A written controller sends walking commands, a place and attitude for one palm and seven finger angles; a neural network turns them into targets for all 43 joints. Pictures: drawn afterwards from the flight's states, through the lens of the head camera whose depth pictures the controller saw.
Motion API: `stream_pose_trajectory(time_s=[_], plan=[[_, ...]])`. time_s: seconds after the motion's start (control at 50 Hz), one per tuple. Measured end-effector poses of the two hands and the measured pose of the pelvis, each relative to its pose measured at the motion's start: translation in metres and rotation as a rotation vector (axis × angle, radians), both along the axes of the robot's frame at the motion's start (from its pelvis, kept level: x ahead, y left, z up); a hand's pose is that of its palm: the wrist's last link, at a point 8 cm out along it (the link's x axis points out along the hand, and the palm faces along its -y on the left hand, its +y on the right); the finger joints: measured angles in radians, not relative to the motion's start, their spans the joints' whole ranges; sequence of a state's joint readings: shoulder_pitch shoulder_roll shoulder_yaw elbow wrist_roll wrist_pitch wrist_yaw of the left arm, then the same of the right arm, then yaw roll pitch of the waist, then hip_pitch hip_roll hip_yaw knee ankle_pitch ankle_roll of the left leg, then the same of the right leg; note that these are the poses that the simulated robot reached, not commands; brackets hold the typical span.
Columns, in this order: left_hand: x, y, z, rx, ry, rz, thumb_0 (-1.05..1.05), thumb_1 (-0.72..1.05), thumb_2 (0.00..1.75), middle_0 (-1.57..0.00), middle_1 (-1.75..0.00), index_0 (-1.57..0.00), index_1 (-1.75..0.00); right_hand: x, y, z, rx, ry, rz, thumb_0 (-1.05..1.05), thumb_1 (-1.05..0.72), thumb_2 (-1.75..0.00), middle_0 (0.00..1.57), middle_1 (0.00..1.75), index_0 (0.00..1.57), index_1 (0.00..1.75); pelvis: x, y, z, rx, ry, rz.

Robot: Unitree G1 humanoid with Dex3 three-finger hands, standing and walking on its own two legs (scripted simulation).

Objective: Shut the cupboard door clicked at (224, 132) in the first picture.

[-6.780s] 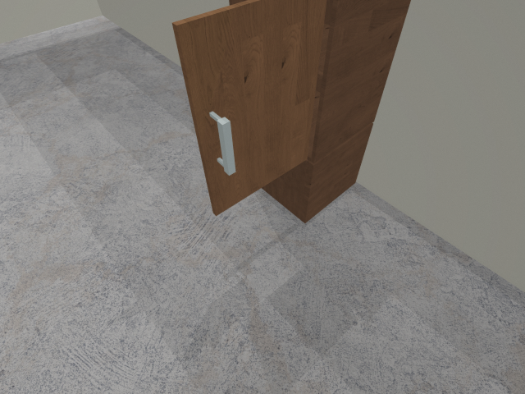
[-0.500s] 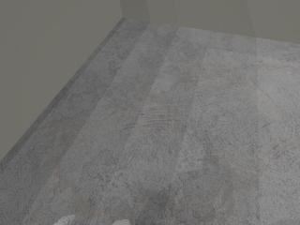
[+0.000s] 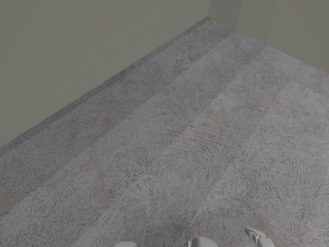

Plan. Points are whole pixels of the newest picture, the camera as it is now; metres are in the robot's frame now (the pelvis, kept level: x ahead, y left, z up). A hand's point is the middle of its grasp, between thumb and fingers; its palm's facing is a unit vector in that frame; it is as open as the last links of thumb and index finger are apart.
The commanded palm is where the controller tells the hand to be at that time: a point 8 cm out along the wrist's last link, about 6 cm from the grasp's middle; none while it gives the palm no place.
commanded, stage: walk to a spot facing it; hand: left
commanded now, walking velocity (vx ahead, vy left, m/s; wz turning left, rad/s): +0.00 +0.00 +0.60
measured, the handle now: out of the picture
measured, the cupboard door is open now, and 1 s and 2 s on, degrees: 88 88 88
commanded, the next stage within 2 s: none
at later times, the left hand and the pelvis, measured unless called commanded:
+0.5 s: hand out of the picture +0.05 +0.13 -0.14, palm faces +0.26 -0.93 -0.26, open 7.4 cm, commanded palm none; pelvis +0.01 -0.08 +0.01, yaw +18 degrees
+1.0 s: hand out of the picture -0.04 +0.16 -0.15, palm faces +0.57 -0.78 -0.27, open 7.4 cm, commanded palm none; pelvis +0.01 -0.07 +0.01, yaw +35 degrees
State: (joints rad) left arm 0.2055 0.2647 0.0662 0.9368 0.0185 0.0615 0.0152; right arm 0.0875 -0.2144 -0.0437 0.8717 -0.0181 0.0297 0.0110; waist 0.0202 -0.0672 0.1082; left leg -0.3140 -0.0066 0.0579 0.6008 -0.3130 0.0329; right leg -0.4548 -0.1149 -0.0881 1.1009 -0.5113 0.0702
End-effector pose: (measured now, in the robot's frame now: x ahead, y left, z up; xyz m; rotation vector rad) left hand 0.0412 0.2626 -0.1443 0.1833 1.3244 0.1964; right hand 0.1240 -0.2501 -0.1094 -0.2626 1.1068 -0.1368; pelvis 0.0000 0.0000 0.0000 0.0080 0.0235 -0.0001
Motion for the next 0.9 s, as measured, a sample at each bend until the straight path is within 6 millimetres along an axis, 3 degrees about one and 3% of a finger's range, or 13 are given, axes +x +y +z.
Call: stream_pose_trajectory(time_s=[0.14, 0.3, 0.4, 0.52, 0.6, 0.72, 0.76, 0.82, 0.9], plan=[[0.025, -0.003, 0.024, 0.033, -0.099, 0.022, 0.01, 0.91, 0.90, -0.19, -0.30, -0.20, -0.30, -0.024, -0.005, -0.006, 0.023, 0.101, 0.016, 0.01, -0.91, -0.90, 0.20, 0.30, 0.20, 0.30, 0.000, -0.013, 0.010, -0.013, 0.007, 0.061], [0.041, -0.041, 0.034, 0.088, -0.199, 0.041, 0.01, 0.91, 0.90, -0.19, -0.30, -0.20, -0.30, -0.037, -0.048, -0.038, 0.060, 0.192, 0.024, 0.01, -0.91, -0.90, 0.20, 0.30, 0.20, 0.30, 0.004, -0.054, -0.003, 0.011, 0.013, 0.150], [0.017, -0.070, 0.044, 0.078, -0.177, 0.105, 0.01, 0.90, 0.90, -0.20, -0.30, -0.20, -0.30, -0.019, -0.066, -0.035, 0.057, 0.211, 0.073, 0.01, -0.91, -0.90, 0.20, 0.30, 0.20, 0.30, 0.006, -0.067, 0.007, 0.033, -0.009, 0.232], [-0.020, -0.092, 0.040, 0.039, -0.147, 0.222, 0.01, 0.90, 0.90, -0.20, -0.30, -0.20, -0.30, 0.017, -0.063, -0.021, 0.046, 0.193, 0.177, 0.01, -0.91, -0.90, 0.19, 0.30, 0.20, 0.30, 0.010, -0.077, 0.014, 0.047, -0.010, 0.326], [-0.052, -0.091, 0.032, 0.033, -0.124, 0.313, 0.00, 0.91, 0.90, -0.20, -0.30, -0.21, -0.30, 0.049, -0.045, -0.015, 0.029, 0.160, 0.276, 0.01, -0.91, -0.90, 0.19, 0.30, 0.20, 0.30, 0.009, -0.077, 0.012, 0.040, -0.010, 0.386], [-0.113, -0.076, 0.004, 0.014, -0.056, 0.449, 0.00, 0.91, 0.90, -0.20, -0.30, -0.21, -0.30, 0.097, 0.004, -0.011, 0.005, 0.038, 0.427, 0.01, -0.91, -0.90, 0.19, 0.30, 0.20, 0.30, 0.003, -0.061, -0.005, 0.010, -0.006, 0.470], [-0.129, -0.071, -0.003, 0.013, -0.019, 0.484, 0.01, 0.91, 0.90, -0.20, -0.30, -0.20, -0.30, 0.105, 0.017, -0.008, 0.001, 0.005, 0.464, 0.01, -0.91, -0.90, 0.19, 0.30, 0.20, 0.30, 0.001, -0.058, -0.008, 0.016, -0.006, 0.490], [-0.138, -0.065, 0.002, 0.019, 0.000, 0.521, 0.01, 0.91, 0.90, -0.20, -0.30, -0.20, -0.30, 0.105, 0.028, -0.001, -0.009, 0.001, 0.501, 0.01, -0.91, -0.90, 0.19, 0.30, 0.20, 0.30, 0.000, -0.057, -0.002, 0.006, -0.005, 0.517], [-0.134, -0.061, 0.015, 0.035, -0.039, 0.546, 0.01, 0.91, 0.90, -0.19, -0.30, -0.20, -0.30, 0.101, 0.031, 0.001, -0.013, 0.038, 0.531, 0.01, -0.91, -0.90, 0.20, 0.30, 0.20, 0.30, 0.002, -0.059, 0.007, -0.007, -0.003, 0.555]])
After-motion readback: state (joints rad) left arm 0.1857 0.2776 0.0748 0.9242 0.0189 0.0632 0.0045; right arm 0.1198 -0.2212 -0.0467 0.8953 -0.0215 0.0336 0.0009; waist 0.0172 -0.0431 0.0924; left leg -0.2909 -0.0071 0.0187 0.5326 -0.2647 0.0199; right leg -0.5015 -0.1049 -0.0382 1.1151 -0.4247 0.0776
